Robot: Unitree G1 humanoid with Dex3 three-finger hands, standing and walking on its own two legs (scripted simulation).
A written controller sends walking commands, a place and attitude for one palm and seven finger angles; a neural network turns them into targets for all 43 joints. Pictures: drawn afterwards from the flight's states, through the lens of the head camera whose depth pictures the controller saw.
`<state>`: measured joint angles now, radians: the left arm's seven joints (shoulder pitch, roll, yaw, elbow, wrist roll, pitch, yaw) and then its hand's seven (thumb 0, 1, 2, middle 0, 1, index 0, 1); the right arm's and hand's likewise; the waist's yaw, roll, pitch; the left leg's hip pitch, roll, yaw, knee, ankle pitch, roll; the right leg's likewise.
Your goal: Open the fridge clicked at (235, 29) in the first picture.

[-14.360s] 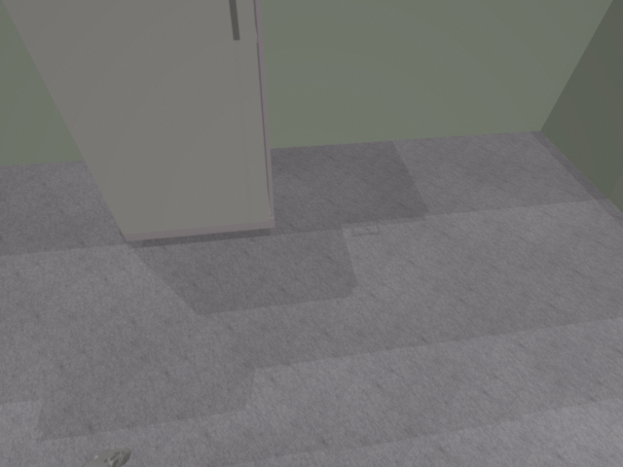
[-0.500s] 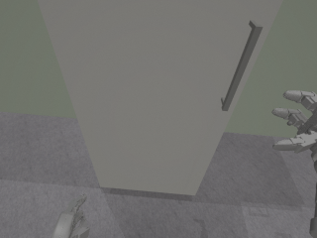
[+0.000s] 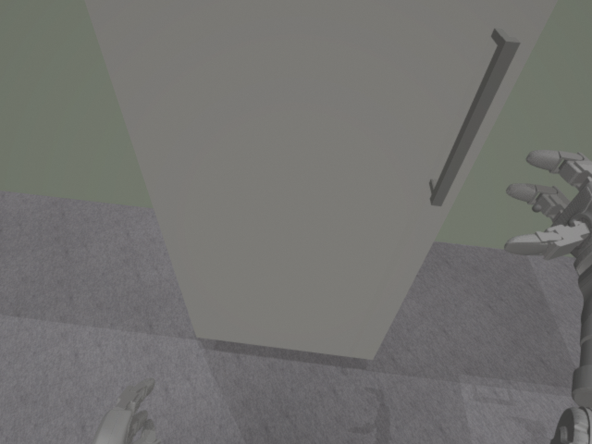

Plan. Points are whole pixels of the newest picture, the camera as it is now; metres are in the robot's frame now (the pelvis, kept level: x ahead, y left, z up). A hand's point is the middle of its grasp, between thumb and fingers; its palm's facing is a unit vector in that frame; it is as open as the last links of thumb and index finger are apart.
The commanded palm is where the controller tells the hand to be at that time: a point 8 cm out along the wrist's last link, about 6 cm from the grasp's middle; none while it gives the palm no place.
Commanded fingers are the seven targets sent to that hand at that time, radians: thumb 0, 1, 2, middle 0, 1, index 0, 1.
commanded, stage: move the hooked fingers beside the handle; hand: right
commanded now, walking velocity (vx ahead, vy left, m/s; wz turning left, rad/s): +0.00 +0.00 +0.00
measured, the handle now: (463, 129) +0.51 -0.21 +0.21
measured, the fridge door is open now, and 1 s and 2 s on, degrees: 0 0 0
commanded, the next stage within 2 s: feel for the door with the fingertips in 1.32 s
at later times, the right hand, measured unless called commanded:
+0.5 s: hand (515, 182) +0.42 -0.26 +0.18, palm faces +0.09 +1.00 +0.00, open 14.0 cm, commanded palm +0.40 -0.31 +0.18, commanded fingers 0.00 0.50 -0.30 0.30 1.20 0.30 1.20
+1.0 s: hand (518, 185) +0.42 -0.27 +0.18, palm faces +0.09 +1.00 +0.01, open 14.0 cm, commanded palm +0.39 -0.31 +0.18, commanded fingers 0.00 0.50 -0.30 0.30 1.20 0.30 1.20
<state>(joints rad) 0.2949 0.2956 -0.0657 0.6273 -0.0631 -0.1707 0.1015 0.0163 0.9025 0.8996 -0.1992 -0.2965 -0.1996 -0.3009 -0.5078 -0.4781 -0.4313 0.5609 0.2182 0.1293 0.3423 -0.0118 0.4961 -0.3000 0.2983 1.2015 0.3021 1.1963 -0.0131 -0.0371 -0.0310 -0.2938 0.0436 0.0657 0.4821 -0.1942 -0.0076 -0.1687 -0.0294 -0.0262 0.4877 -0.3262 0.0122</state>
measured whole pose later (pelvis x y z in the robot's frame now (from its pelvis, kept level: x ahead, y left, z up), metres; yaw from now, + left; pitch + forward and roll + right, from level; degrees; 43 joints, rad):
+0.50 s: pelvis +0.00 -0.01 +0.00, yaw +0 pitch +3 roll +0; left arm 0.35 0.30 -0.06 0.65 -0.06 -0.13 0.08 0.01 0.90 0.90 -0.20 -0.30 -0.20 -0.30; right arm -0.71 -0.53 -0.41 0.83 0.17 0.03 0.34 -0.01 0.50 -0.30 0.30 1.20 0.30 1.20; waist 0.03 -0.02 -0.04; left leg -0.36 0.05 0.06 0.49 -0.19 -0.01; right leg -0.24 -0.03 -0.03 0.51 -0.33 0.00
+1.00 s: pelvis +0.00 -0.01 +0.00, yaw +1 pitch +4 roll +1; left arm 0.35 0.30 -0.05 0.63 -0.05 -0.10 0.07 0.01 0.90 0.90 -0.20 -0.30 -0.20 -0.30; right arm -0.71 -0.54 -0.42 0.85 0.18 0.01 0.35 -0.01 0.50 -0.30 0.30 1.20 0.30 1.20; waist 0.03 -0.02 -0.05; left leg -0.38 0.04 0.05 0.49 -0.19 -0.02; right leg -0.26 -0.03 -0.04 0.53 -0.34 0.00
